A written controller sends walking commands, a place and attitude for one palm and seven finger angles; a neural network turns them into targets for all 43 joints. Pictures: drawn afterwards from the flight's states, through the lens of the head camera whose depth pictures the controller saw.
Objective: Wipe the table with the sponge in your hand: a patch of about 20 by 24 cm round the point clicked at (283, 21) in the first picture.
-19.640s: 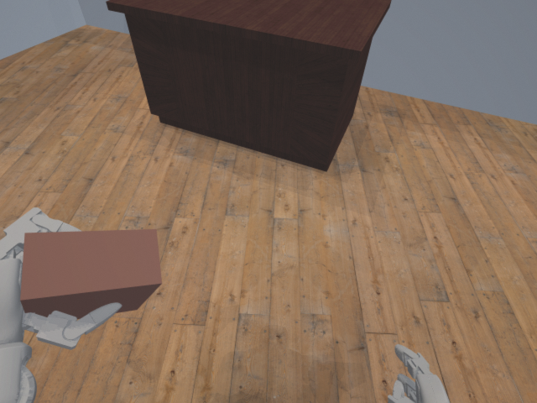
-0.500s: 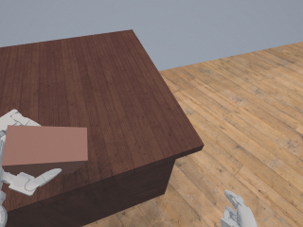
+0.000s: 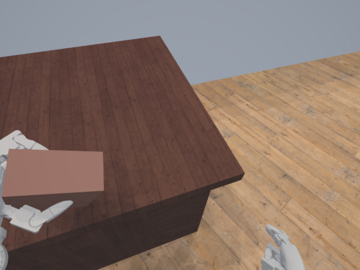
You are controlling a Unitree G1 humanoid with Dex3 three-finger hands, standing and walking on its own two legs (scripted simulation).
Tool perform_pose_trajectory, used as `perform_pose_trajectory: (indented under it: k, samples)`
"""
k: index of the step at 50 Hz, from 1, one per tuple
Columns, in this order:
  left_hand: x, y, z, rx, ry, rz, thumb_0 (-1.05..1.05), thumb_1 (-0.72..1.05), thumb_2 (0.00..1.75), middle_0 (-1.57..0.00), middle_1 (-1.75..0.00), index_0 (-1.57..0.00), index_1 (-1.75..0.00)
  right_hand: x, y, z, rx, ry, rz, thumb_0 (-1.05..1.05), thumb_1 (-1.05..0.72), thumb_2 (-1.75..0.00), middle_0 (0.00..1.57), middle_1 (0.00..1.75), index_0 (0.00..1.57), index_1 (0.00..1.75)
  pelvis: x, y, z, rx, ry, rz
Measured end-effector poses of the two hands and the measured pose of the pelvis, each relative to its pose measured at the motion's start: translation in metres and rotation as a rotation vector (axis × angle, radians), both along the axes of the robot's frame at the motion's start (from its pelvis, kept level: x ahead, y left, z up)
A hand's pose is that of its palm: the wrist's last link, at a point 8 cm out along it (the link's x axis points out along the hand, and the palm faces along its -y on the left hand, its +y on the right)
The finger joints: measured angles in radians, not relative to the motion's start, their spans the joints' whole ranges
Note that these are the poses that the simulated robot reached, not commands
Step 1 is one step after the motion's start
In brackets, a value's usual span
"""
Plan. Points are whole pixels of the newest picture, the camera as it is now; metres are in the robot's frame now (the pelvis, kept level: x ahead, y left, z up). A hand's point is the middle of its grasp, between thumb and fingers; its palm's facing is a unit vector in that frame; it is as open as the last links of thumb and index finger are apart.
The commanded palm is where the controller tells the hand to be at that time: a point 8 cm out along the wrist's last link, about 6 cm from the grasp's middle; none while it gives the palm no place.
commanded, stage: shuffle to correct the standing spot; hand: left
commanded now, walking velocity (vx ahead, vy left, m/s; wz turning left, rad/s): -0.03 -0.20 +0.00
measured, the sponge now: (68, 182) +0.23 +0.21 +0.14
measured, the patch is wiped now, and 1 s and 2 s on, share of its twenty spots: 0.00 0.00 0.00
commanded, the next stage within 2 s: come to a stop and stand still in 0.06 s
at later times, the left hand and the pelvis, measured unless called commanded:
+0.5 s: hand (30, 190) +0.20 +0.25 +0.15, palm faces +0.24 -0.89 -0.40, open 10.1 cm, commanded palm +0.16 +0.30 +0.18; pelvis -0.02 +0.03 +0.00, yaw -3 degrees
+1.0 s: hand out of the picture +0.23 +0.32 +0.17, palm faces +0.35 -0.86 -0.37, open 10.1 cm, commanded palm +0.17 +0.35 +0.18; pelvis +0.00 +0.08 +0.01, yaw -1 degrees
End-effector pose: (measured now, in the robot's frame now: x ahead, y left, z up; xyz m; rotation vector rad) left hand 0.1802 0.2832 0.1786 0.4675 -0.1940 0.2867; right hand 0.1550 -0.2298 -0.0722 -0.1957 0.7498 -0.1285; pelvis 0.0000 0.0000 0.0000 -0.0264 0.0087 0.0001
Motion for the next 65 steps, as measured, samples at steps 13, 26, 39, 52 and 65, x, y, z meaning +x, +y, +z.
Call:
perform_pose_trajectory:
  k: [13,26,39,52,65]
  samples:
    - [0.011,0.017,0.025,0.168,-0.097,-0.031,-0.01,-0.5,1.03,-0.71,-1.35,-0.74,-1.35,-0.009,-0.003,0.0,-0.037,0.005,0.037,0.01,-0.91,-0.9,0.2,0.3,0.2,0.3,-0.007,-0.005,0.0,0.007,-0.004,-0.007]
    - [-0.01,0.018,-0.009,-0.005,-0.05,-0.101,-0.01,-0.5,1.03,-0.71,-1.35,-0.74,-1.35,-0.035,0.017,0.011,-0.058,-0.049,-0.025,0.02,-0.91,-0.9,0.2,0.3,0.2,0.3,-0.017,0.033,0.003,0.014,-0.028,-0.042]
    - [0.0,0.068,0.003,-0.024,-0.147,0.022,-0.01,-0.5,1.03,-0.71,-1.35,-0.74,-1.35,-0.004,0.087,0.014,0.015,-0.075,0.094,0.02,-0.91,-0.9,0.2,0.3,0.21,0.3,-0.006,0.064,0.007,0.004,-0.027,-0.026]
    - [0.014,0.081,0.002,-0.005,-0.117,-0.01,-0.01,-0.5,1.03,-0.71,-1.35,-0.74,-1.35,0.027,0.095,0.027,-0.028,-0.101,0.098,0.01,-0.91,-0.9,0.2,0.3,0.21,0.3,0.006,0.077,0.009,-0.001,-0.014,-0.021]
    - [0.012,0.077,0.0,-0.011,-0.088,-0.005,-0.01,-0.5,1.03,-0.71,-1.35,-0.74,-1.35,0.018,0.084,0.022,-0.035,-0.065,0.054,0.01,-0.91,-0.9,0.2,0.3,0.21,0.3,0.008,0.077,0.009,-0.001,-0.017,-0.022]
